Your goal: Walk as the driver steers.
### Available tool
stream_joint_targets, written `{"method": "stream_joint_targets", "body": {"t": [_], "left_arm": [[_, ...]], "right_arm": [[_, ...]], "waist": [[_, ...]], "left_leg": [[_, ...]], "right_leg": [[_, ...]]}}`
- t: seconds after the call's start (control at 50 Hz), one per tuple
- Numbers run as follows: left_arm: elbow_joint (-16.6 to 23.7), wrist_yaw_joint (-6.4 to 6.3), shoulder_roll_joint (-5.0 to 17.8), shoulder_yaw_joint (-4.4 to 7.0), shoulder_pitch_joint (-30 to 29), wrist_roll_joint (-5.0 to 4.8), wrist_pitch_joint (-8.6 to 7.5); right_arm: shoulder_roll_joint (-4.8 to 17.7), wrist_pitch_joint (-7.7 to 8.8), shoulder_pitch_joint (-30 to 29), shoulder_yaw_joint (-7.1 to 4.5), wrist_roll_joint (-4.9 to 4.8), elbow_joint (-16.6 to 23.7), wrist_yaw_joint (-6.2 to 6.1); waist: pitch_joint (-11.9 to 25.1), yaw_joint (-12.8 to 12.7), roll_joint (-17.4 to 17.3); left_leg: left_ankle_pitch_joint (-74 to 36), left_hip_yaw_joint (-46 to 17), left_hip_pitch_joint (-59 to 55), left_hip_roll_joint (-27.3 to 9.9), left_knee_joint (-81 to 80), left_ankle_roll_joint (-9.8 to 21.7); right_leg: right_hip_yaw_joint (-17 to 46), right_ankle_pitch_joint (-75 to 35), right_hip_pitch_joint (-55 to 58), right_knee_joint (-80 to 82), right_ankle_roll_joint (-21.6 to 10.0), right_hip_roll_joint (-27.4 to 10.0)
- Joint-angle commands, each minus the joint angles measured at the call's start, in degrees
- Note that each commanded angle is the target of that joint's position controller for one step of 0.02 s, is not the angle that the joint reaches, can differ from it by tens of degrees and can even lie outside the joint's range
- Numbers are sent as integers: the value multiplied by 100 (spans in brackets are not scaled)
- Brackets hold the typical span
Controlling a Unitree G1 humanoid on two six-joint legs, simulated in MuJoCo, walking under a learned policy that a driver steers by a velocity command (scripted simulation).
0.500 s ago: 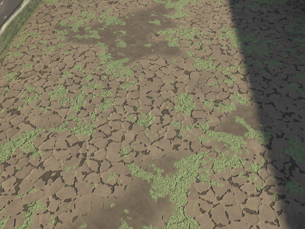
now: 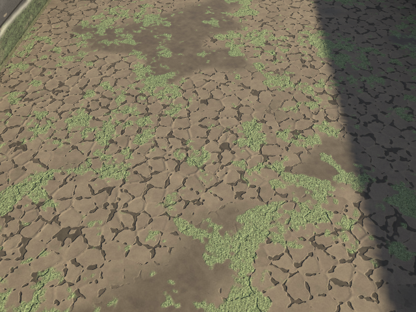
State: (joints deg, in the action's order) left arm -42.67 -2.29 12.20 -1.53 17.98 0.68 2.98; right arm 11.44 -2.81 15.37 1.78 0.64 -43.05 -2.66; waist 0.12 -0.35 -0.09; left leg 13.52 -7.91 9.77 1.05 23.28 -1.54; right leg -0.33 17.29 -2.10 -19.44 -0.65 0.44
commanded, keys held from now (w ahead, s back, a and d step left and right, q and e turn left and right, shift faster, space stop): no key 0.14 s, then w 0.86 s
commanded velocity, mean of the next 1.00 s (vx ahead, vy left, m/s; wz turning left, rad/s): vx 0.32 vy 0.00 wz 0.00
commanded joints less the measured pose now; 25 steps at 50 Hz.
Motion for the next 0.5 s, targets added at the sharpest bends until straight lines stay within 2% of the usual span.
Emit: {"method": "stream_joint_targets", "body": {"t": [0.02,0.14,0.16,0.18,0.26,0.32,0.4,0.5], "left_arm": [[126,-18,576,148,441,-7,-40],[-120,-39,580,139,784,2,-47],[147,-11,450,105,67,-122,-68],[172,17,324,46,110,-116,-79],[57,-10,381,8,316,-39,-103],[67,-26,389,-3,315,-40,-114],[179,-28,336,-29,150,-34,-121],[379,-27,304,-45,-68,-22,-127]], "right_arm": [[559,52,205,-121,-7,235,-16],[595,38,390,-112,-14,92,-39],[435,47,37,-118,-165,174,-34],[339,45,63,-67,-138,152,-33],[364,44,81,-52,-38,67,-61],[358,67,48,-45,-44,58,-71],[306,84,-47,-44,-14,118,-67],[273,83,-176,-61,9,260,-61]], "waist": [[-108,-17,-21],[-183,-5,6],[-121,105,88],[148,37,58],[-103,11,-8],[-117,-7,8],[-190,1,55],[-73,12,33]], "left_leg": [[-1732,-312,-108,-252,-291,319],[-1633,-255,-153,-223,-405,311],[-1325,-60,-6,-266,-328,224],[-1116,-94,-131,-262,-393,209],[-967,-42,-14,-162,-340,226],[-875,52,135,-54,-78,275],[-873,160,352,67,297,311],[-1361,206,370,128,680,340]], "right_leg": [[454,-2002,-68,345,-141,-373],[420,-1790,-143,448,-95,-337],[251,-1608,-291,287,5,-406],[282,-1219,-264,364,41,-375],[215,-752,-491,316,58,-260],[130,-680,-542,30,9,-186],[70,-976,-669,-351,-56,-147],[6,-1541,-716,-753,-67,-125]]}}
